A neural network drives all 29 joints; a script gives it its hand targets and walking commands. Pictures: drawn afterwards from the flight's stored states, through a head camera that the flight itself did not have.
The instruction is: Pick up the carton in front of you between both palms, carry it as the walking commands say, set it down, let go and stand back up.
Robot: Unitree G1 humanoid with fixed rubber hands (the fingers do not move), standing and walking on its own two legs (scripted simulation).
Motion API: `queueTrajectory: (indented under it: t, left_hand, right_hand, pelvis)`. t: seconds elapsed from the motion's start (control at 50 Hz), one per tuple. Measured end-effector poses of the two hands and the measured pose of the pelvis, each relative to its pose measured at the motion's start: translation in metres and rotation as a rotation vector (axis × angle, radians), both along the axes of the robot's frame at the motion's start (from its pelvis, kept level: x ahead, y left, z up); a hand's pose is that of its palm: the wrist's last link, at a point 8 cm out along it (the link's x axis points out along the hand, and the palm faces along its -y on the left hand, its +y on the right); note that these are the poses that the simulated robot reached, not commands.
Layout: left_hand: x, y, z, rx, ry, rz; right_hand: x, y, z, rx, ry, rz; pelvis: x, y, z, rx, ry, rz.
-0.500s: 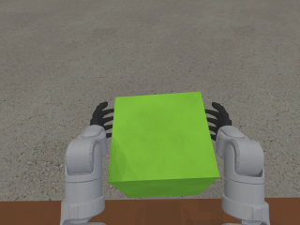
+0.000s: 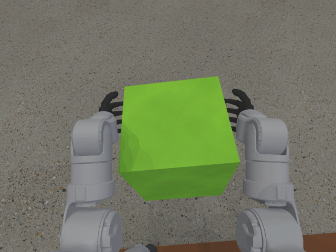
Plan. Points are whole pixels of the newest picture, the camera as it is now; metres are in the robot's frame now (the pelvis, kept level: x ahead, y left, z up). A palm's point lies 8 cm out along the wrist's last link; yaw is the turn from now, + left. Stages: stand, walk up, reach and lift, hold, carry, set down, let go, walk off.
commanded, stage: carry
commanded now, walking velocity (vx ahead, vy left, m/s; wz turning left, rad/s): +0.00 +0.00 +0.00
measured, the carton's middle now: (177, 146) +0.37 -0.01 +0.01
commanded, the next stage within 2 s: none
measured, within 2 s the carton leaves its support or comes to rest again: neither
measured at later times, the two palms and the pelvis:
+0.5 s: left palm (108, 82) +0.46 +0.14 +0.14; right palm (238, 75) +0.48 -0.15 +0.14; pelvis +0.10 -0.02 +0.02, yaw +1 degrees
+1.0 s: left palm (115, 64) +0.51 +0.13 +0.14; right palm (239, 59) +0.52 -0.16 +0.15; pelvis +0.15 -0.02 +0.03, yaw +1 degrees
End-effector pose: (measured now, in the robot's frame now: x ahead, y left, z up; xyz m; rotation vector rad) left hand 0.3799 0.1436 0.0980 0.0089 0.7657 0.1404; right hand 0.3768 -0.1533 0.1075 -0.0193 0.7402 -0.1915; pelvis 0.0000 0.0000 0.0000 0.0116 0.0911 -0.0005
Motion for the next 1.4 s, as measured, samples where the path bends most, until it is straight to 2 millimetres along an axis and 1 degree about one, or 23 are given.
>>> queueTrajectory:
  t: [0.04,0.1,0.22,0.3,0.4,0.48,0.56,0.6,0.64,0.68,0.74,0.78,0.84,0.88,0.92,0.96,1.04,1.1,1.24,1.3,1.34,1.38,1.4]
  left_hand:
    - [0.009,-0.001,-0.004,0.005,0.02,0.0]
    - [0.022,-0.002,0.0,0.017,-0.001,0.016]
    - [0.045,-0.002,0.014,0.009,-0.054,0.045]
    - [0.057,0.001,0.02,0.012,-0.037,0.047]
    - [0.071,0.0,0.037,0.036,-0.053,0.056]
    - [0.079,-0.001,0.04,0.038,-0.046,0.061]
    - [0.088,0.002,0.034,0.037,-0.035,0.054]
    - [0.093,0.003,0.03,0.036,-0.015,0.044]
    - [0.097,0.001,0.029,0.041,0.009,0.033]
    - [0.102,-0.004,0.033,0.047,0.018,0.022]
    - [0.113,-0.011,0.046,0.061,-0.025,0.015]
    - [0.121,-0.016,0.05,0.064,-0.042,0.013]
    - [0.126,-0.019,0.046,0.06,-0.016,0.014]
    - [0.125,-0.019,0.041,0.06,0.019,0.013]
    - [0.125,-0.017,0.039,0.06,0.044,0.015]
    - [0.128,-0.014,0.041,0.062,0.046,0.019]
    - [0.14,-0.009,0.052,0.062,0.009,0.031]
    - [0.149,-0.005,0.057,0.055,-0.006,0.038]
    - [0.168,0.006,0.055,0.046,0.005,0.044]
    - [0.183,0.002,0.058,0.046,-0.011,0.035]
    - [0.195,-0.003,0.059,0.049,-0.037,0.031]
    - [0.206,-0.008,0.055,0.057,-0.045,0.025]
    - [0.21,-0.009,0.05,0.066,-0.03,0.02]
  right_hand:
    - [0.009,-0.001,-0.006,0.009,0.018,-0.003]
    - [0.024,-0.002,-0.007,0.024,-0.006,-0.002]
    - [0.056,-0.001,0.011,0.039,-0.062,0.008]
    - [0.07,0.002,0.021,0.028,-0.052,0.012]
    - [0.087,0.002,0.031,0.03,-0.072,0.039]
    - [0.097,0.0,0.035,0.024,-0.067,0.05]
    - [0.108,0.005,0.036,0.003,-0.06,0.053]
    - [0.111,0.006,0.035,-0.014,-0.043,0.051]
    - [0.112,0.004,0.033,-0.017,-0.021,0.045]
    - [0.113,-0.001,0.034,-0.013,-0.014,0.039]
    - [0.122,-0.009,0.042,-0.006,-0.059,0.035]
    - [0.128,-0.013,0.045,-0.003,-0.077,0.032]
    - [0.134,-0.016,0.043,-0.001,-0.051,0.029]
    - [0.134,-0.016,0.038,0.011,-0.018,0.019]
    - [0.135,-0.015,0.036,0.015,0.008,0.018]
    - [0.14,-0.012,0.038,0.008,0.009,0.028]
    - [0.155,-0.006,0.051,0.0,-0.029,0.046]
    - [0.165,-0.002,0.057,0.001,-0.045,0.046]
    - [0.185,0.009,0.056,-0.004,-0.036,0.047]
    - [0.194,0.004,0.056,-0.001,-0.053,0.035]
    - [0.203,0.0,0.055,-0.001,-0.08,0.03]
    - [0.212,-0.005,0.048,0.003,-0.089,0.026]
    - [0.216,-0.006,0.041,0.01,-0.073,0.023]
  pelvis:
    - [0.01,0.0,0.003,-0.002,0.009,-0.002]
    - [0.024,-0.002,0.004,-0.006,0.013,0.0]
    - [0.049,-0.006,0.009,-0.007,0.025,-0.005]
    - [0.065,-0.008,0.017,-0.009,0.03,0.004]
    - [0.081,-0.014,0.021,-0.002,0.042,0.014]
    - [0.093,-0.016,0.02,0.003,0.035,0.013]
    - [0.11,-0.013,0.014,-0.002,0.025,0.009]
    - [0.115,-0.014,0.016,0.011,0.021,0.011]
    - [0.118,-0.015,0.021,0.013,0.015,0.013]
    - [0.122,-0.016,0.024,0.011,0.006,0.01]
    - [0.13,-0.018,0.017,0.01,0.002,0.01]
    - [0.135,-0.019,0.014,0.002,0.01,0.015]
    - [0.14,-0.02,0.015,0.001,0.014,0.011]
    - [0.143,-0.019,0.021,-0.018,0.005,0.011]
    - [0.147,-0.018,0.027,-0.024,0.001,0.018]
    - [0.151,-0.019,0.031,-0.021,0.0,0.02]
    - [0.157,-0.019,0.034,-0.02,0.004,0.01]
    - [0.165,-0.016,0.034,-0.025,0.01,0.01]
    - [0.183,-0.01,0.036,-0.01,0.003,0.014]
    - [0.196,-0.01,0.03,0.005,-0.012,0.008]
    - [0.208,-0.011,0.018,0.023,-0.024,0.005]
    - [0.221,-0.009,0.007,0.013,-0.037,0.013]
    - [0.227,-0.007,0.005,-0.011,-0.038,0.023]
